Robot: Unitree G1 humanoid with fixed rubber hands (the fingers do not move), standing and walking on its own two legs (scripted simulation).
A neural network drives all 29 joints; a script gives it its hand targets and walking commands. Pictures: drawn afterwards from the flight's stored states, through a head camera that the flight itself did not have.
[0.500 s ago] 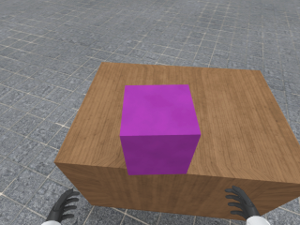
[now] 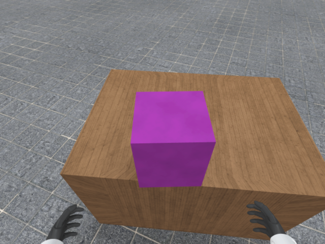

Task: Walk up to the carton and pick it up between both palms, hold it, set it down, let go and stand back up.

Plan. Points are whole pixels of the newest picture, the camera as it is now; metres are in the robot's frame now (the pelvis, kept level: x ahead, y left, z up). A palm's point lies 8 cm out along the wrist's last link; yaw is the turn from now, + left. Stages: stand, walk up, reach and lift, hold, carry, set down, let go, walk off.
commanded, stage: walk up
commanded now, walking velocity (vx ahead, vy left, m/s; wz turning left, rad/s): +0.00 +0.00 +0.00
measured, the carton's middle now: (170, 140) +0.42 -0.01 -0.04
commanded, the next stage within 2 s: reach and lift in 0.82 s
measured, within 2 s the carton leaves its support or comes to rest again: neither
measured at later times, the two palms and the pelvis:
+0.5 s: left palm out of the picture +0.11 +0.31 -0.06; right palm (277, 238) +0.14 -0.26 -0.06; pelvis -0.01 +0.01 +0.00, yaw -1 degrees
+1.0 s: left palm (54, 238) +0.16 +0.28 -0.06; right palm out of the picture +0.12 -0.28 -0.08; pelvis -0.01 +0.01 +0.00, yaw -1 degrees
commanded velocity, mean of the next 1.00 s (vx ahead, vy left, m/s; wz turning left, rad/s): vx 0.00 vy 0.00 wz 0.00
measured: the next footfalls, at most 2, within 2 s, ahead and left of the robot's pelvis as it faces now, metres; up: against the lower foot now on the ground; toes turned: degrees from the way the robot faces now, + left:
none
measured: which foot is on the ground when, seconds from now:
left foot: down 0.00-1.00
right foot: down 0.00-1.00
